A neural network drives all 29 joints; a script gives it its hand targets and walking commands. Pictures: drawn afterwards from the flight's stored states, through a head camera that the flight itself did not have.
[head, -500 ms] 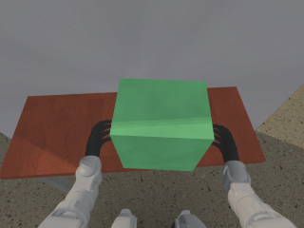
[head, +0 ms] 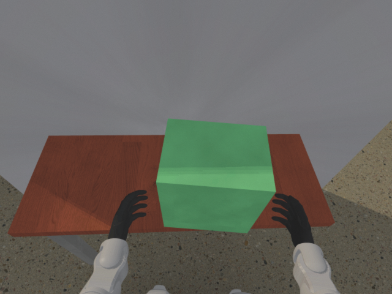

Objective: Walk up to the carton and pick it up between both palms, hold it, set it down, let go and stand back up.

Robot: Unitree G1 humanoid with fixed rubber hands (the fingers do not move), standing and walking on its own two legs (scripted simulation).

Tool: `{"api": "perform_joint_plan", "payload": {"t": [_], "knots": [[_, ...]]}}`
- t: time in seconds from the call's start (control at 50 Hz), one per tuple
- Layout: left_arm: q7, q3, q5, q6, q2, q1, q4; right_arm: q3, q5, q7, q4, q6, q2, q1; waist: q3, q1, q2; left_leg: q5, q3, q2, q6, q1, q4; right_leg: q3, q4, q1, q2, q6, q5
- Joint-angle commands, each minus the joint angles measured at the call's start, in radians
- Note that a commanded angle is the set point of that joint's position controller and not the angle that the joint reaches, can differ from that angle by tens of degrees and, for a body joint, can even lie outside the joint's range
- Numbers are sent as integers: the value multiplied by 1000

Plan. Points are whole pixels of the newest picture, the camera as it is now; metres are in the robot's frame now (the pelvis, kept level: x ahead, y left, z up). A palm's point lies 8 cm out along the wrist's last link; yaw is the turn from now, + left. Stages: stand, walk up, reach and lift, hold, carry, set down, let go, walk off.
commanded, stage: set down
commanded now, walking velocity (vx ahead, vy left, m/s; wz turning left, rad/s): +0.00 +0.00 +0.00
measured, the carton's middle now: (210, 180) +0.39 -0.03 -0.05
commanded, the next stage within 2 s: let go in 1.44 s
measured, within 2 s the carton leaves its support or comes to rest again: neither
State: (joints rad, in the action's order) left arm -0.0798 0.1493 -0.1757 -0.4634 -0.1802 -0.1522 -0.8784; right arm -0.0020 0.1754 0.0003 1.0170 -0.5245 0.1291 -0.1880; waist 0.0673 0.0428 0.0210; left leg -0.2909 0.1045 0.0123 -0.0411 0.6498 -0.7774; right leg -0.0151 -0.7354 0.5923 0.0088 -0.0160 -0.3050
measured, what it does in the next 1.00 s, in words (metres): stands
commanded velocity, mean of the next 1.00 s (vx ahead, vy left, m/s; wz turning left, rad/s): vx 0.00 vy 0.00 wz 0.00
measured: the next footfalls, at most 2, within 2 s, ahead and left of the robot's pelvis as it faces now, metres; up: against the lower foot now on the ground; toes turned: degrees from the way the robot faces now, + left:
none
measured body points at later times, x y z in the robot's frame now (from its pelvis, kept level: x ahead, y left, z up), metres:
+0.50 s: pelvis +0.03 +0.00 +0.03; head +0.05 +0.00 +0.47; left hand +0.24 +0.18 -0.04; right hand +0.21 -0.21 -0.04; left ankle +0.06 +0.14 -0.71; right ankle +0.03 -0.13 -0.71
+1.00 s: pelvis +0.05 +0.00 +0.03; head +0.04 +0.01 +0.48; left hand +0.23 +0.20 -0.04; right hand +0.20 -0.21 -0.05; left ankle +0.06 +0.14 -0.71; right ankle +0.03 -0.13 -0.71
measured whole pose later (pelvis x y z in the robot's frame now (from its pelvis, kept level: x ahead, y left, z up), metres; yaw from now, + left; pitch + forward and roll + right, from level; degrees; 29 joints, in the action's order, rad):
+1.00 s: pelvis +0.05 +0.00 +0.03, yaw -4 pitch -6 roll +0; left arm -0.01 0.10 -0.10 -0.24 -0.22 0.22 -0.63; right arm -0.01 0.08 0.03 0.80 -0.41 0.10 0.19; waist -0.10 -0.03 0.01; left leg -0.26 0.01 0.03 -0.03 0.08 -0.45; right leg 0.07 -0.45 0.07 0.01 -0.01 -0.27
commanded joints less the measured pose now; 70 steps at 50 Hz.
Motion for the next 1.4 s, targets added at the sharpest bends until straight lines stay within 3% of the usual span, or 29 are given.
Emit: {"api": "perform_joint_plan", "payload": {"t": [0.0, 0.06, 0.08, 0.1, 0.14, 0.16, 0.2, 0.22, 0.24, 0.28, 0.32, 0.36, 0.46, 0.54, 0.56, 0.64, 0.72, 0.8, 0.96, 1.0, 1.12, 1.14, 1.16, 1.18, 1.2, 1.26, 1.34, 1.36, 1.38], "knots": [[0, -43, 19, -83, -71, -58, 254, 3, 20, 0, -233, -102, 136, -33, 369, -11, -71, 134, -46, -29, 1, -300, 170, 9, 151, -243, 19, 17, 197], [4, -21, -3, -77, -93, -135, 235, 41, 5, -8, -217, -89, 145, -97, 301, 13, -88, 96, -50, -24, 1, -287, 213, 6, 167, -217, 14, 20, 133], [1, -26, -5, -84, -97, -122, 256, 28, 18, -11, -236, -93, 135, -98, 300, -10, -96, 102, -48, -22, -2, -294, 223, 8, 172, -226, 12, 22, 128], [2, -10, 8, -81, -56, 71, 313, 22, 40, -16, -250, -102, 136, 92, 259, 10, -85, 142, -35, -22, -3, -363, 239, 6, 194, -266, 19, 23, 189], [12, -27, 12, -72, -72, 74, 312, 4, 39, -12, -303, -113, 121, 87, 253, -21, -60, 176, -43, -27, -8, -391, 248, 13, 211, -280, 21, 25, 179], [12, -34, -7, -70, -111, -92, 263, 22, 17, -7, -322, -97, 115, -60, 225, -29, -52, 97, -65, -30, -2, -326, 259, 30, 210, -249, 9, 25, 86], [5, -15, -18, -77, -82, 30, 289, 35, 42, -16, -305, -86, 114, 52, 167, -14, -61, 68, -58, -25, 8, -356, 278, 28, 214, -267, 4, 32, 100], [11, -7, -13, -69, -64, 190, 391, 30, 43, -18, -348, -99, 99, 210, 186, 0, -46, 154, -42, -18, 2, -455, 293, 16, 233, -321, 11, 30, 201], [15, -49, 10, -64, -81, 150, 348, 13, 42, -13, -354, -101, 94, 168, 179, -41, -33, 182, -62, -27, 1, -450, 282, 29, 236, -321, 13, 26, 178], [4, -37, -2, -66, -99, 69, 394, 19, 46, -23, -438, -103, 89, 72, 178, -61, -45, 141, -68, -20, 6, -436, 304, 24, 232, -315, 12, 29, 119], [17, -34, 2, -31, -66, 181, 328, 29, 22, -17, -392, -78, 92, 186, 99, -28, -17, 112, -85, -26, 10, -474, 324, 30, 258, -347, 6, 37, 126], [29, -49, -8, -26, -92, 158, 344, 16, 1, -2, -421, -70, 60, 173, 75, -35, 20, 98, -95, -34, 22, -499, 326, 45, 278, -349, -8, 26, 122], [16, -81, 25, -28, -89, 184, 423, 10, -18, -4, -440, -72, 56, 205, 72, -75, -5, 195, -108, -25, 15, -506, 333, 52, 277, -394, 12, 35, 199], [39, -105, 35, 0, -130, 188, 357, 8, -43, 21, -405, -55, 42, 196, 9, -74, 17, 124, -136, -35, 29, -514, 344, 73, 311, -420, -13, 17, 163], [41, -91, 46, 29, -112, 179, 328, 29, -61, 21, -351, -43, 57, 189, -10, -51, 7, 121, -139, -35, 19, -539, 359, 58, 320, -396, -4, 17, 155], [48, -119, 44, 28, -138, 208, 436, 4, -51, 35, -400, -56, 29, 251, 49, -67, -14, 233, -140, -38, 10, -558, 341, 65, 326, -457, -2, 18, 269], [65, -114, 65, 80, -134, 243, 372, -25, -55, 35, -349, -30, 31, 255, -4, -63, -9, 253, -153, -40, 5, -591, 351, 72, 347, -465, 1, 16, 292], [75, -106, 70, 117, -134, 253, 389, -7, -67, 40, -356, -3, 24, 266, -52, -61, -48, 206, -151, -30, 11, -609, 377, 64, 374, -466, 4, 19, 213], [63, -104, 63, 153, -150, 267, 448, 20, -88, 28, -435, 40, 52, 275, -53, -67, -29, 212, -152, -18, 14, -582, 399, 40, 378, -494, 11, 20, 223], [69, -100, 87, 198, -137, 258, 375, 25, -106, 24, -343, 75, 62, 262, -83, -65, -48, 196, -155, -15, 3, -592, 411, 44, 389, -481, 13, 25, 190], [54, -111, 87, 186, -144, 294, 499, 35, -89, 14, -434, 53, 79, 291, -6, -76, -75, 314, -146, -9, -10, -630, 390, 27, 372, -495, 26, 24, 261], [75, -128, 81, 236, -179, 280, 415, 24, -119, 31, -410, 80, 69, 279, -36, -64, -29, 271, -162, -20, 6, -608, 403, 43, 397, -515, 13, 15, 264], [81, -110, 103, 249, -140, 287, 339, 29, -123, 31, -334, 98, 75, 286, -80, -47, -51, 251, -151, -15, 0, -614, 413, 35, 399, -496, 15, 23, 235], [70, -117, 80, 235, -159, 260, 482, 46, -109, 29, -423, 89, 78, 278, -46, -61, -39, 251, -153, -9, 4, -618, 410, 30, 396, -493, 16, 17, 220], [81, -111, 88, 287, -142, 271, 383, 40, -139, 34, -361, 123, 75, 295, -76, -47, -34, 236, -158, -11, 3, -621, 429, 30, 414, -492, 18, 21, 213], [74, -120, 106, 294, -138, 297, 462, 35, -125, 29, -369, 126, 77, 320, -43, -62, -97, 360, -153, -3, -16, -658, 415, 20, 403, -508, 28, 23, 267], [90, -136, 88, 318, -164, 291, 440, 29, -139, 45, -440, 147, 59, 336, -66, -51, -38, 310, -161, -15, 4, -629, 420, 23, 417, -531, 19, 19, 272], [80, -135, 114, 330, -146, 288, 423, 49, -146, 35, -388, 155, 77, 308, -88, -53, -87, 293, -146, -6, -8, -637, 431, 7, 412, -508, 28, 29, 232], [76, -129, 98, 325, -152, 277, 472, 45, -141, 32, -433, 154, 81, 310, -67, -62, -64, 285, -154, -5, -4, -627, 428, 13, 414, -510, 24, 28, 224]]}}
